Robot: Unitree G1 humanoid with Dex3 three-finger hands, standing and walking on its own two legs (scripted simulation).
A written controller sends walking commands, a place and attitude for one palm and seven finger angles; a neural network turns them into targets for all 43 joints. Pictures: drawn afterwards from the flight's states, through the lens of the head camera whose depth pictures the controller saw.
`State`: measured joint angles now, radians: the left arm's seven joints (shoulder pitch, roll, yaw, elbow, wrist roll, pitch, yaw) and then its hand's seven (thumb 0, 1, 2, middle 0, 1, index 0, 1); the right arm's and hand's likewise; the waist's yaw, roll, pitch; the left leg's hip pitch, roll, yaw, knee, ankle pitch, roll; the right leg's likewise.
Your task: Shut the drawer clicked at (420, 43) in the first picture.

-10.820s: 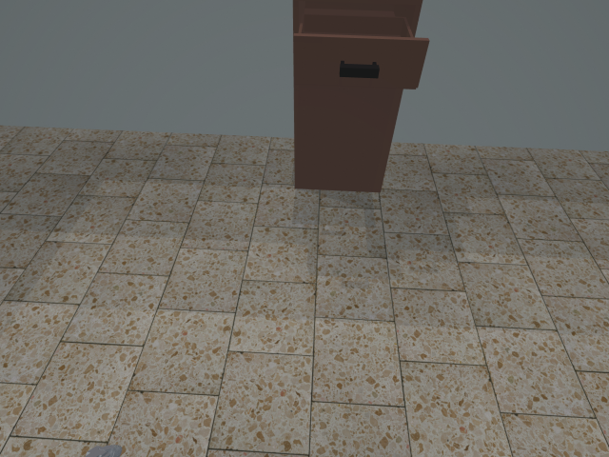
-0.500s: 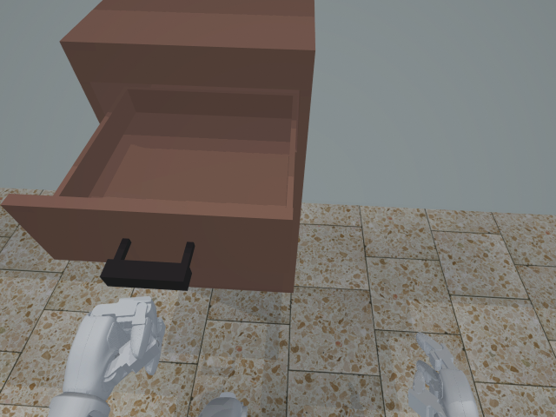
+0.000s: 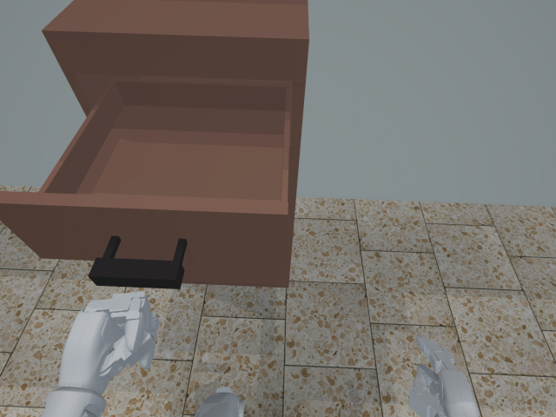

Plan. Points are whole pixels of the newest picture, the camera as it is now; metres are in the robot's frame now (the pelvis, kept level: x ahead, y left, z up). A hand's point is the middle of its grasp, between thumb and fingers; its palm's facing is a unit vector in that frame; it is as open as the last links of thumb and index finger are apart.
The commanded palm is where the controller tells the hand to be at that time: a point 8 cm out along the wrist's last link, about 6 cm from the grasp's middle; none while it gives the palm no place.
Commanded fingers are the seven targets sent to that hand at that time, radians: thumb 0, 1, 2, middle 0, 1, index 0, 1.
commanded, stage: bring the fist close to the handle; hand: left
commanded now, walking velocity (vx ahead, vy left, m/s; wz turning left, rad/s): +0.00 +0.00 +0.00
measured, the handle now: (143, 258) +0.31 +0.20 +0.07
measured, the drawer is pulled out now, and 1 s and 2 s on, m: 0.30 0.23 0.11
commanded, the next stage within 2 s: push the drawer shut in 0.02 s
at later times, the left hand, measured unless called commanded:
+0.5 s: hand (151, 320) +0.23 +0.17 +0.06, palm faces -0.03 -1.00 -0.04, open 3.1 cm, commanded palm +0.23 +0.22 +0.07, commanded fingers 0.00 0.90 0.90 -1.40 -1.60 -1.40 -1.60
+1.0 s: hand (164, 273) +0.30 +0.17 +0.06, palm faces -0.04 -1.00 -0.04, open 3.1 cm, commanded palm +0.29 +0.22 +0.07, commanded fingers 0.00 0.90 0.90 -1.40 -1.60 -1.40 -1.60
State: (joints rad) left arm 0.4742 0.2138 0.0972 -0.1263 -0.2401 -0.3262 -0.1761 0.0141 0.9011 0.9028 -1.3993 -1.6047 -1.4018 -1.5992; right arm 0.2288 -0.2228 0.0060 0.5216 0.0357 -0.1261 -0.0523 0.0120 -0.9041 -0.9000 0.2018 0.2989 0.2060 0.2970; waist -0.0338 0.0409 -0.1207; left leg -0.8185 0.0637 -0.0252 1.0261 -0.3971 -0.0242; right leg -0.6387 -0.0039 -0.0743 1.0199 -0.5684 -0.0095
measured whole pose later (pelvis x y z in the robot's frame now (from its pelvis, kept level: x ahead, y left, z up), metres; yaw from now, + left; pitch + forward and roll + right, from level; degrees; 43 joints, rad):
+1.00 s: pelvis -0.02 +0.01 +0.00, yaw +0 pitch +10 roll -2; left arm -0.02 0.24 0.10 0.27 -0.21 -0.30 -0.15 -0.01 0.84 0.96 -1.40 -1.60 -1.40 -1.60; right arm 0.23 -0.25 0.03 0.59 0.04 -0.11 -0.05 0.01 -0.90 -0.90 0.20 0.30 0.21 0.30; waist -0.04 0.04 -0.09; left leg -0.82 0.06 -0.03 0.99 -0.35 -0.02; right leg -0.64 -0.01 -0.08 0.99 -0.52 0.00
